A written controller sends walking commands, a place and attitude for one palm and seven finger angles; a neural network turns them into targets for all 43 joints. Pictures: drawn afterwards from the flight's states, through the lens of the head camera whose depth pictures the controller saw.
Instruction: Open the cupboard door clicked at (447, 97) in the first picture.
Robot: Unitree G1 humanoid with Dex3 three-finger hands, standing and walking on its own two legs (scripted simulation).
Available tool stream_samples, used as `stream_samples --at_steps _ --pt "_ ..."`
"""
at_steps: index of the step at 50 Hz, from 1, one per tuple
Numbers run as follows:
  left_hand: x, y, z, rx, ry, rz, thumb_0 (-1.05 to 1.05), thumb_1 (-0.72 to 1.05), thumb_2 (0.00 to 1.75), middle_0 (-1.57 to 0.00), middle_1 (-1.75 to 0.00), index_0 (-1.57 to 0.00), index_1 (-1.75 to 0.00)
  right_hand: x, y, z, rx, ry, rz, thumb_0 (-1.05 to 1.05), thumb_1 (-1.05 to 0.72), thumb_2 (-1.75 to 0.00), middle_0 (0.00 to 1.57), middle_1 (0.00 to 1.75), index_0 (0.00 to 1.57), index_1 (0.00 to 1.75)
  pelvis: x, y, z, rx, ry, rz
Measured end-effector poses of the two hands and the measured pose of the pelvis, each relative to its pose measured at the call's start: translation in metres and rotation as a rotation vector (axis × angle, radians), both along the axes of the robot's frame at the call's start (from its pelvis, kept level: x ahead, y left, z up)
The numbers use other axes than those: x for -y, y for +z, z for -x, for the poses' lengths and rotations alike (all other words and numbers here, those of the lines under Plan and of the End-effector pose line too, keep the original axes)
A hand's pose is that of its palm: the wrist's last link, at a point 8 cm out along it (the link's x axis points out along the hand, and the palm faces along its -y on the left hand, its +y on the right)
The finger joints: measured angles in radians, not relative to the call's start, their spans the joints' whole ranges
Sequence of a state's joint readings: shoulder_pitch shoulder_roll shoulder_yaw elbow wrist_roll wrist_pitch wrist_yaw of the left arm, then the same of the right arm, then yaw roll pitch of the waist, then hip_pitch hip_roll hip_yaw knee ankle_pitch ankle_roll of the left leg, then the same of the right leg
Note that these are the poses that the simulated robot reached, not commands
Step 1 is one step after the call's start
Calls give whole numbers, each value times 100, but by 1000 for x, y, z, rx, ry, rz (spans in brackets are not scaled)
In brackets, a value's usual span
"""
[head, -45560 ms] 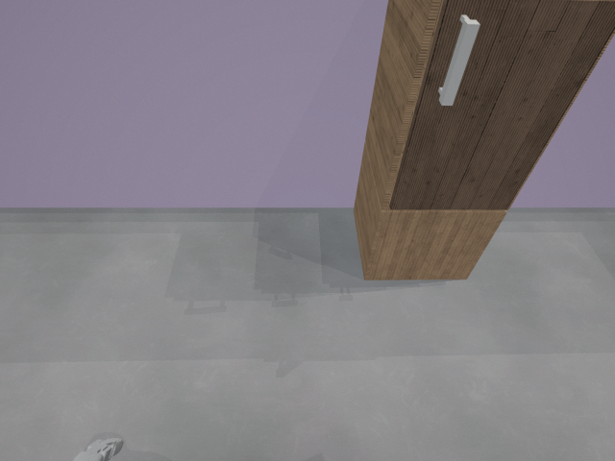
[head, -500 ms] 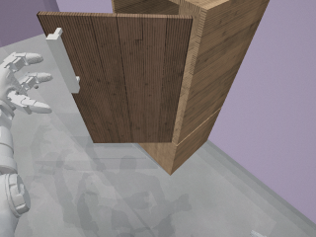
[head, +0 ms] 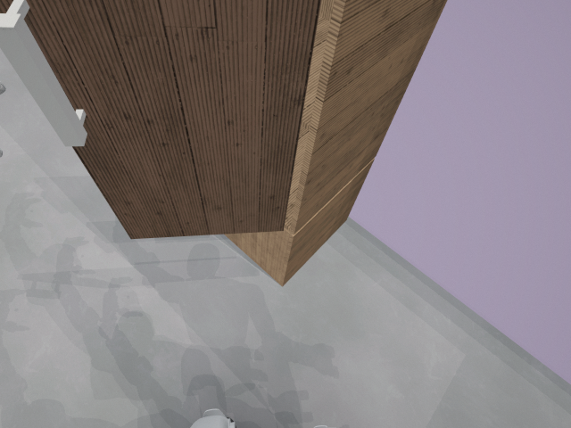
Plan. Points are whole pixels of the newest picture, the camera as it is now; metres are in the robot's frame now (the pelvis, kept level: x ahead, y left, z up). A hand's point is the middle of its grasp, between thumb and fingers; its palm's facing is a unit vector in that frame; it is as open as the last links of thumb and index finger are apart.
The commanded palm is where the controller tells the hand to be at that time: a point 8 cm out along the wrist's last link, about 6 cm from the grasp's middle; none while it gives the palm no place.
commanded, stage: move the hooked fingers beside the handle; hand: left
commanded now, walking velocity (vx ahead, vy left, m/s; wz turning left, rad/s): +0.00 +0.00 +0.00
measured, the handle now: (50, 79) +0.53 +0.28 +0.15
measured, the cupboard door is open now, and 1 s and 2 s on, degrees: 48 48 48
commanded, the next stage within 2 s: none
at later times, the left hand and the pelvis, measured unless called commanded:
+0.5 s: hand out of the picture +0.48 +0.35 +0.17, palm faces +0.07 -1.00 +0.02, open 14.0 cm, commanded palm +0.45 +0.39 +0.15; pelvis +0.02 +0.02 +0.00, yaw -1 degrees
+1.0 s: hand out of the picture +0.47 +0.33 +0.16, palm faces +0.08 -1.00 +0.00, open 14.0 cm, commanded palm +0.46 +0.38 +0.15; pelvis +0.00 +0.01 -0.01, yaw +0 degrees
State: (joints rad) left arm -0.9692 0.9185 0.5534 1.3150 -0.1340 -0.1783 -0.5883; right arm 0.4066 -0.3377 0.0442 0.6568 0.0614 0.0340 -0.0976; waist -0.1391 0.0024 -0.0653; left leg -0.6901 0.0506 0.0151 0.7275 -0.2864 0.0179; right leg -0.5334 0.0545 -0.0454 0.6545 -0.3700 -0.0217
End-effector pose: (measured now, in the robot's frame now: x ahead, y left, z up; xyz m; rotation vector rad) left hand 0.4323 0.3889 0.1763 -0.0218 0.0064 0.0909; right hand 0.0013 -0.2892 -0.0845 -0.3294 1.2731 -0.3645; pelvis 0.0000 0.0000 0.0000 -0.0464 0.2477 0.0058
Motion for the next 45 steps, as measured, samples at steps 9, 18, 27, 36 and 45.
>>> stream_samples --at_steps 9,18,27,36,45 --pt "-5 -8 -17 6 -13 -3 -1 -50 30 -30 -120 -30 -120 -9 -1 9 -56 -35 -3 1 -91 -90 20 30 20 30 -6 -4 -6 -40 -16 7" --pt "-15 -16 -22 -3 -5 -14 -1 -50 30 -30 -120 -30 -120 -25 -4 -1 -55 -33 -32 1 -91 -90 20 30 20 30 -13 -5 -14 -50 -17 13" --pt "-15 -13 -17 10 -32 -3 -1 -50 30 -30 -120 -30 -120 -33 -7 -24 -9 1 -56 1 -91 -90 20 30 20 30 -18 -4 -18 -40 -11 14" --pt "-9 -16 -6 18 -13 -4 -1 -50 30 -30 -120 -30 -120 -32 -7 -41 49 48 -58 1 -91 -90 20 30 20 30 -17 -4 -12 -19 0 11" --pt "3 -11 -6 3 -15 -4 -1 -50 30 -30 -120 -30 -120 -23 -8 -33 53 50 -41 1 -91 -90 20 30 20 30 -10 -5 -3 -13 10 11"
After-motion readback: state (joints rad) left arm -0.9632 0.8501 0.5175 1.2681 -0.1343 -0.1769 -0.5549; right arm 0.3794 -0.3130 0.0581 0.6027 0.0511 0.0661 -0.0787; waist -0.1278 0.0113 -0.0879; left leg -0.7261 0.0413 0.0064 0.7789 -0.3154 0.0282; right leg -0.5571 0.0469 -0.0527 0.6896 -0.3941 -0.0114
